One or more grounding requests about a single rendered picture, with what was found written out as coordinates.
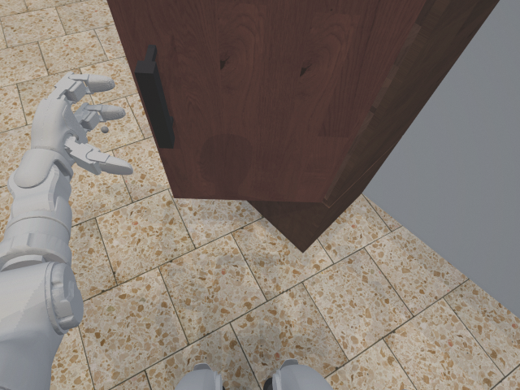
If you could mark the handle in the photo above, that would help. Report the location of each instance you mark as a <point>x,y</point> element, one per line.
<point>150,85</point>

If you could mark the right robot thigh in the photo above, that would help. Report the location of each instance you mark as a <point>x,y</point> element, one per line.
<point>299,377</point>

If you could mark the robot left hand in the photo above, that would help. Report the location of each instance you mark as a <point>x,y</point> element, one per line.
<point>54,123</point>

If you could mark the cupboard door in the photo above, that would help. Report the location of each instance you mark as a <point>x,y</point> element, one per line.
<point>267,96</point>

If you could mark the robot left forearm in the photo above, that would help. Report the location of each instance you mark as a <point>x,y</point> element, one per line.
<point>39,227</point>

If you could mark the left robot shin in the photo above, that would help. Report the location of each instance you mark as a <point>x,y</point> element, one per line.
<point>201,366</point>

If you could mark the left robot upper arm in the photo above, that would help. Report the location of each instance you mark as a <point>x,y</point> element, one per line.
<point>38,305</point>

